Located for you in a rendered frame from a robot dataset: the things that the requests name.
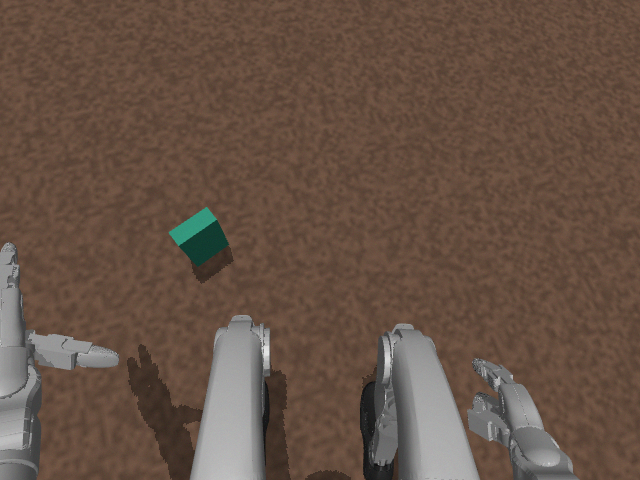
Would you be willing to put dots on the left robot hand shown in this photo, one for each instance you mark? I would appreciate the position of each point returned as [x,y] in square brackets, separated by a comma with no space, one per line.
[54,350]

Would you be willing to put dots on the left robot arm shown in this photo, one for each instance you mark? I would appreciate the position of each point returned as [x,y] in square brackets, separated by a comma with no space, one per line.
[20,402]

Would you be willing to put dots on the right robot hand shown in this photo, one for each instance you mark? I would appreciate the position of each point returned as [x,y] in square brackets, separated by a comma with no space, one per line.
[495,419]

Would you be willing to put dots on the right robot arm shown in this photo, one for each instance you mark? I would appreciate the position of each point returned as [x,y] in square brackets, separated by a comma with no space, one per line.
[535,455]

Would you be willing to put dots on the right robot foot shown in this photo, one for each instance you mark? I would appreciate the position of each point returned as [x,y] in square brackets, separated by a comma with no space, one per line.
[371,470]

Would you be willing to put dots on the carton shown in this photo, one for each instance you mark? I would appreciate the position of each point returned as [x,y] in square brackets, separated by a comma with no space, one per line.
[200,237]

